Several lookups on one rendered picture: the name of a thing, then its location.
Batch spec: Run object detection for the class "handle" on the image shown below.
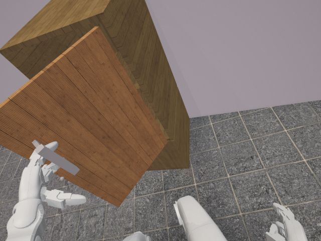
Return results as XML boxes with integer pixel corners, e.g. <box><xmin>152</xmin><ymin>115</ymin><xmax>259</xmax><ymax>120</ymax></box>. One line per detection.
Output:
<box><xmin>32</xmin><ymin>140</ymin><xmax>80</xmax><ymax>175</ymax></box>

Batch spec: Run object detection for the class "left robot forearm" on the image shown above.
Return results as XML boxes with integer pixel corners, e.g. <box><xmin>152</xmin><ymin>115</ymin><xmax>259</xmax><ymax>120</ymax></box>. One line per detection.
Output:
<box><xmin>6</xmin><ymin>198</ymin><xmax>46</xmax><ymax>241</ymax></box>

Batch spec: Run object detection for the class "robot left hand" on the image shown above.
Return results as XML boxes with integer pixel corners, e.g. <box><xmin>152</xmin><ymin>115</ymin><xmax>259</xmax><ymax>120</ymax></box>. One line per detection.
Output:
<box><xmin>19</xmin><ymin>142</ymin><xmax>87</xmax><ymax>209</ymax></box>

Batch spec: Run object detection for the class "cupboard door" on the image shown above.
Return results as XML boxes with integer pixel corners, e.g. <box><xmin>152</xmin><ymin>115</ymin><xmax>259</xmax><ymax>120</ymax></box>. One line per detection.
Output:
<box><xmin>0</xmin><ymin>26</ymin><xmax>168</xmax><ymax>207</ymax></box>

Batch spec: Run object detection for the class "robot right hand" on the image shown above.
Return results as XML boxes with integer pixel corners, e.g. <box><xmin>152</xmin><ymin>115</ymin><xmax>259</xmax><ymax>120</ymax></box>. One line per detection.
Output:
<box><xmin>266</xmin><ymin>203</ymin><xmax>308</xmax><ymax>241</ymax></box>

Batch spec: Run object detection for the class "robot right thigh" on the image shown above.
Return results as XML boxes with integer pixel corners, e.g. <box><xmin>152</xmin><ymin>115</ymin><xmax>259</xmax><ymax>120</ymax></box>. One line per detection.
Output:
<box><xmin>173</xmin><ymin>196</ymin><xmax>227</xmax><ymax>241</ymax></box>

